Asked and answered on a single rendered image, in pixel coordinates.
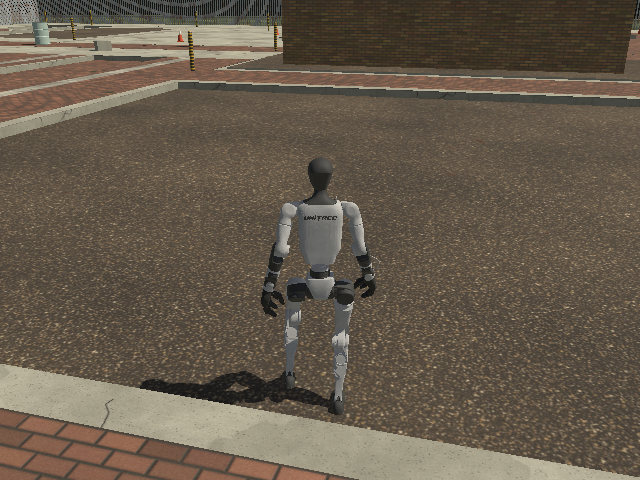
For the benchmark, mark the robot right forearm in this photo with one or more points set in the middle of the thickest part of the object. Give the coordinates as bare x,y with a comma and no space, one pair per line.
366,265

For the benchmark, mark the robot left upper arm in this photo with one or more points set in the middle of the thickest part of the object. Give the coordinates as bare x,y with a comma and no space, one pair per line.
288,211

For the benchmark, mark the robot right shin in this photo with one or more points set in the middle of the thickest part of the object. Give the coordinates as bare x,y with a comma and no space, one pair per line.
340,367

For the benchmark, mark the robot left forearm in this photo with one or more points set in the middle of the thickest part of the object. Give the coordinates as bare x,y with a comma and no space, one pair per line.
273,271

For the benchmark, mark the robot head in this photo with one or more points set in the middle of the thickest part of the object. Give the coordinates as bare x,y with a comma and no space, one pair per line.
320,172

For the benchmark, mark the robot left hand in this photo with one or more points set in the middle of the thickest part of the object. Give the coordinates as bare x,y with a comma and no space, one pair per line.
267,302

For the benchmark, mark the robot right upper arm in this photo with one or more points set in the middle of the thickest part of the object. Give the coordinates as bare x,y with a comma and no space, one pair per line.
351,211

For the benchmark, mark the robot right hand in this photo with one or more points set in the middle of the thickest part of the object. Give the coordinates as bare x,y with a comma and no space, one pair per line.
363,283

